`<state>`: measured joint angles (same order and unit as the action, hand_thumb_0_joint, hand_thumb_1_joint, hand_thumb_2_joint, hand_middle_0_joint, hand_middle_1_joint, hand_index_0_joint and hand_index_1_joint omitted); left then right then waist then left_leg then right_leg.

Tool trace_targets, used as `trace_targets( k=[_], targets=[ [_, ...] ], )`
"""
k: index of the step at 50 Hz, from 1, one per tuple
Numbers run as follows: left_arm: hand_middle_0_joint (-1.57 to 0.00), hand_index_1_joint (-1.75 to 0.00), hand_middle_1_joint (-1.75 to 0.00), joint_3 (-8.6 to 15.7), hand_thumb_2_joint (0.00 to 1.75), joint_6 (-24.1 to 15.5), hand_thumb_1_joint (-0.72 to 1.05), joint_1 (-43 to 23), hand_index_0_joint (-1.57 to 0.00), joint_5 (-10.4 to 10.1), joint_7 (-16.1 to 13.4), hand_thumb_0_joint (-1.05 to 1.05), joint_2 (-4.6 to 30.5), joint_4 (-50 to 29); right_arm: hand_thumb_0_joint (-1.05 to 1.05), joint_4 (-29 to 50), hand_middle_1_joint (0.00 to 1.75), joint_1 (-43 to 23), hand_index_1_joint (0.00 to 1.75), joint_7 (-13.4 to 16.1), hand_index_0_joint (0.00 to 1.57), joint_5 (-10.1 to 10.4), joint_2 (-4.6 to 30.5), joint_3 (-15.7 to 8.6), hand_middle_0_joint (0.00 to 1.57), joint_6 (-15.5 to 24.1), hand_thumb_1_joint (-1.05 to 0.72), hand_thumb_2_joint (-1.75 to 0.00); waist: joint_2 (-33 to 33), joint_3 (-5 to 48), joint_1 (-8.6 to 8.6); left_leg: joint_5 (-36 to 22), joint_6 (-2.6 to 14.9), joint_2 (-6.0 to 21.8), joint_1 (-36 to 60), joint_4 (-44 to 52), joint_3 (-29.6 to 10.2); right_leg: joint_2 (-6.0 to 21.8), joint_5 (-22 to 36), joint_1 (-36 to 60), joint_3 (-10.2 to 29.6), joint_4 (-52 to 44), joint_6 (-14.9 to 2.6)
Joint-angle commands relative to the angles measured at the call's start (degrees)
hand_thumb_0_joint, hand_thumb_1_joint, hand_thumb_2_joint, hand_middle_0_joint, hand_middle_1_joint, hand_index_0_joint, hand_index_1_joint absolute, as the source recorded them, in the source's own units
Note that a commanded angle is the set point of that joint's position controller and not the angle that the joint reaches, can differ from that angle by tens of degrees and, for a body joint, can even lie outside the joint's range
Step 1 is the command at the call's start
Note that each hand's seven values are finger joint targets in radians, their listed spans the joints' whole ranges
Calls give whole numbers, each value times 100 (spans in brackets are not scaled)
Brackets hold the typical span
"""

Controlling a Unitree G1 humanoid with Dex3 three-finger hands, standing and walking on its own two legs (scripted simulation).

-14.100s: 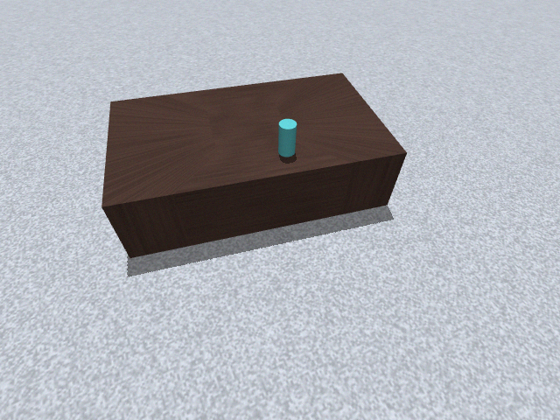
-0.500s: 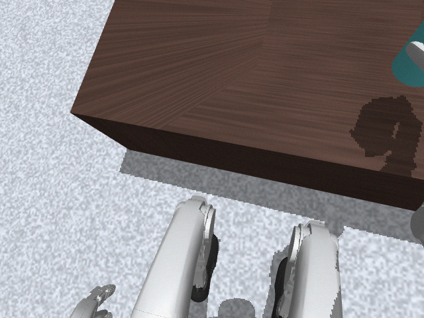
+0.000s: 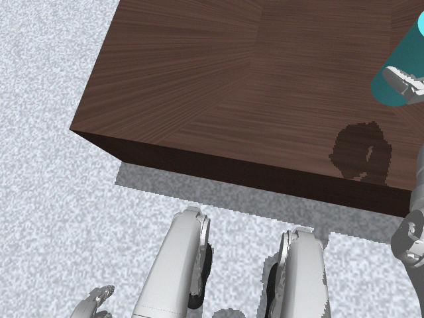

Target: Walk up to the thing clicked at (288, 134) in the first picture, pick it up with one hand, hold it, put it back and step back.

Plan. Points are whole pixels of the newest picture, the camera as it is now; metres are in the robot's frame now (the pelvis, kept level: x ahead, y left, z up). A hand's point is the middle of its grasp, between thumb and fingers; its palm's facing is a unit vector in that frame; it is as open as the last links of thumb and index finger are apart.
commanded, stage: lift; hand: right
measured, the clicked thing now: (415, 62) +0.54 -0.23 +0.03
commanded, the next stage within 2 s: hold in 1.58 s
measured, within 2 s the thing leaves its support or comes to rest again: neither
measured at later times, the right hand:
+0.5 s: hand out of the picture +0.46 -0.22 +0.16, palm faces +0.22 +0.98 +0.00, open 10.3 cm
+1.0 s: hand out of the picture +0.41 -0.20 +0.23, palm faces +0.21 +0.98 +0.01, open 10.3 cm
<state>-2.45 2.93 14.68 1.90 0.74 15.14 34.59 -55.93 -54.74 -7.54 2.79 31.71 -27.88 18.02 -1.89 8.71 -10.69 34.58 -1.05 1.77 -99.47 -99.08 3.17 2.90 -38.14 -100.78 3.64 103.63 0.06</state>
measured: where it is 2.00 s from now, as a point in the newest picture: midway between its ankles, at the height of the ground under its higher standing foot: (235, 298)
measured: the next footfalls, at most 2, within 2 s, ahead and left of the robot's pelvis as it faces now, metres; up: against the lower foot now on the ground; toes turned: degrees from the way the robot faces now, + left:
none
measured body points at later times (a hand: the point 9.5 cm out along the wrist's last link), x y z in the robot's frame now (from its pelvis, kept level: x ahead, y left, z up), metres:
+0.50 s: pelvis +0.02 +0.00 +0.11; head +0.15 -0.03 +0.55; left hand +0.12 +0.26 +0.00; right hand +0.44 -0.27 +0.16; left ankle +0.08 +0.13 -0.48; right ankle +0.06 -0.12 -0.48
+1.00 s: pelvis +0.04 +0.00 +0.18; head +0.12 -0.02 +0.62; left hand +0.16 +0.25 +0.07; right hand +0.40 -0.26 +0.23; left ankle +0.08 +0.13 -0.49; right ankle +0.06 -0.12 -0.49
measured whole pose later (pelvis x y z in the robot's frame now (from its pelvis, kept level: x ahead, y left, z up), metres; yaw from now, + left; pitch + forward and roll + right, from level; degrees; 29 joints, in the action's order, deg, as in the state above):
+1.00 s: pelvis +0.04 +0.00 +0.18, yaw -3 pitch +15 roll +2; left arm 0.7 -2.7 14.3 0.3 -1.5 12.9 38.5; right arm -33.0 -18.5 -1.7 8.8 12.8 -13.3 21.8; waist -0.6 5.8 -3.0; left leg 25.0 -1.1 1.5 -48.4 -58.6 2.8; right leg 2.8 -27.9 -49.2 0.9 62.1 0.4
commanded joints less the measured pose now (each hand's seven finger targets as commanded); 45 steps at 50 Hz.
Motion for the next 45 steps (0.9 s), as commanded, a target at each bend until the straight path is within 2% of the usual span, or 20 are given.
trace_targets(
  k=[1, 6, 11, 12, 15, 17, 18, 20, 21, 22, 24, 27, 33, 34, 35, 36, 37, 38, 44, 45],
  targets=[
    [-19, -29, -29, 504, 89, -125, 90, 1117, -20, -34, -92, 0, 1158, -192, 0, 1588, 148, -2031, 148, 80, 138, 163, 1260, -61, 134, 402, -13, -134, -1091, 3999, 61, -1570, 325, -174, 2364, 1273, 58, -51, 1986, 3290, 88, -1636, -100],
    [-19, -28, -29, 553, 89, -167, 90, 1000, -20, -56, -136, 0, 1032, -187, 0, 1927, 148, -1424, 148, 173, 138, 240, 946, 82, 134, 362, -16, -134, -839, 3866, 176, -1658, 305, -200, 3149, 1795, -23, -87, 1812, 3326, -90, -1969, -153],
    [-19, -28, -29, 601, 89, -248, 90, 841, -20, -99, -190, 0, 995, -202, 0, 2271, 147, -1011, 147, 295, 137, 318, 544, 289, 134, 393, -15, -133, -776, 3415, 264, -1318, 323, -204, 3325, 2240, -17, -84, 1394, 3759, 23, -2581, -101],
    [-19, -28, -29, 613, 89, -265, 90, 811, -20, -109, -202, 0, 981, -189, 0, 2343, 147, -797, 147, 301, 137, 347, 325, 399, 133, 392, -14, -134, -728, 3287, 269, -1367, 326, -210, 3307, 2316, 15, -72, 1460, 3941, 73, -2703, -86],
    [-19, -29, -29, 629, 89, -325, 89, 751, -20, -120, -230, 0, 931, -214, 0, 2728, 144, -416, 144, 370, 133, 417, 269, 429, 129, 429, -9, -131, -714, 3367, 433, -1624, 331, -207, 3789, 2556, -5, -73, 1765, 4296, 46, -2946, -80],
    [-20, -29, -29, 647, 90, -374, 88, 731, -19, -135, -247, 0, 870, -218, 0, 2860, 144, -164, 144, 409, 133, 452, -96, 693, 129, 399, -10, -131, -554, 3236, 382, -1814, 307, -212, 4202, 2818, -37, -102, 1896, 4400, -78, -3062, -116],
    [-20, -29, -29, 638, 90, -399, 88, 701, -19, -155, -260, 0, 853, -202, 0, 2947, 144, -45, 144, 448, 133, 487, -152, 704, 129, 402, -10, -131, -475, 3144, 403, -1807, 299, -214, 4328, 2933, -37, -111, 1869, 4451, -79, -3178, -116],
    [-20, -30, -29, 650, 91, -439, 88, 653, -19, -170, -280, 0, 866, -168, 0, 2924, 144, 241, 144, 523, 133, 495, -136, 678, 128, 381, -10, -132, -476, 2801, 454, -1798, 298, -211, 4417, 3137, -46, -104, 1862, 4603, -89, -3383, -106],
    [-20, -30, -29, 682, 91, -456, 88, 689, -19, -170, -284, 0, 868, -145, 0, 2960, 145, 269, 145, 542, 133, 491, -256, 726, 129, 395, -11, -132, -334, 2774, 401, -1928, 289, -218, 4500, 3199, -21, -101, 2017, 4736, -49, -3463, -102],
    [-20, -30, -29, 664, 91, -467, 87, 610, -19, -154, -277, 0, 832, -152, 0, 3005, 145, 488, 145, 564, 133, 474, -300, 770, 129, 421, -11, -132, -467, 2720, 492, -1887, 302, -217, 4524, 3249, -29, -98, 1998, 4845, -64, -3573, -84],
    [-20, -30, -29, 674, 91, -511, 88, 621, -19, -160, -295, 0, 806, -122, 0, 3024, 143, 635, 143, 566, 132, 511, -439, 844, 127, 459, -10, -131, -278, 2514, 459, -1968, 281, -217, 4791, 3475, -52, -105, 2011, 4915, -106, -3718, -110],
    [-20, -30, -29, 652, 91, -591, 88, 405, -19, -156, -288, 0, 783, -147, 0, 3159, 145, 707, 145, 550, 132, 523, -573, 987, 127, 560, -7, -132, -428, 2103, 495, -1588, 287, -211, 4754, 3723, -44, -106, 1625, 5141, -88, -4072, -83],
    [-20, -30, -29, 667, 90, -700, 88, 346, -19, -156, -300, 0, 762, -133, 0, 3233, 142, 1119, 142, 572, 130, 575, -639, 990, 125, 671, -6, -130, -250, 2030, 587, -1814, 252, -211, 5453, 4129, -71, -136, 1823, 5537, -154, -4451, -80],
    [-20, -29, -29, 666, 90, -724, 88, 305, -19, -144, -289, 0, 726, -155, 0, 3323, 141, 1394, 141, 574, 128, 592, -799, 1090, 123, 686, -4, -128, -163, 2132, 658, -1989, 241, -208, 5667, 4170, -85, -141, 1974, 5572, -189, -4462, -85],
    [-20, -30, -29, 672, 90, -730, 88, 330, -19, -152, -298, 0, 734, -122, 0, 3357, 141, 1270, 141, 576, 129, 586, -799, 1082, 124, 707, -5, -129, -88, 2091, 554, -2055, 228, -215, 5601, 4202, -59, -137, 2064, 5695, -166, -4487, -89],
    [-20, -30, -29, 671, 90, -724, 88, 342, -19, -148, -289, 0, 741, -122, 0, 3364, 141, 1370, 141, 596, 129, 581, -662, 991, 124, 720, -5, -129, -221, 2109, 676, -2088, 243, -212, 5747, 4246, -83, -143, 2113, 5727, -190, -4582, -71],
    [-20, -30, -29, 654, 90, -730, 88, 279, -19, -150, -292, 0, 732, -140, 0, 3370, 142, 1379, 142, 578, 129, 578, -841, 1159, 124, 727, -6, -129, -210, 1868, 606, -1945, 238, -224, 5663, 4320, -39, -143, 1980, 5813, -167, -4719, -58],
    [-20, -30, -29, 658, 90, -733, 88, 249, -19, -154, -286, 0, 731, -155, 0, 3429, 142, 1481, 142, 589, 130, 591, -819, 1136, 125, 746, -5, -130, -254, 1847, 687, -1915, 248, -223, 5721, 4372, -51, -140, 1960, 5879, -166, -4784, -46],
    [-19, -29, -29, 648, 90, -775, 89, 187, -19, -174, -290, 0, 700, -155, 0, 3467, 142, 1775, 142, 600, 130, 612, -895, 1187, 125, 782, -5, -129, -155, 1657, 720, -2010, 217, -231, 6034, 4688, -44, -146, 2053, 6205, -195, -5077, -35],
    [-19, -29, -29, 651, 89, -778, 89, 215, -19, -171, -288, 0, 673, -167, 0, 3568, 141, 1783, 141, 592, 129, 624, -1012, 1284, 124, 798, -5, -128, -52, 1690, 673, -2064, 210, -231, 6130, 4728, -43, -146, 2091, 6214, -188, -5102, -49]
  ],
)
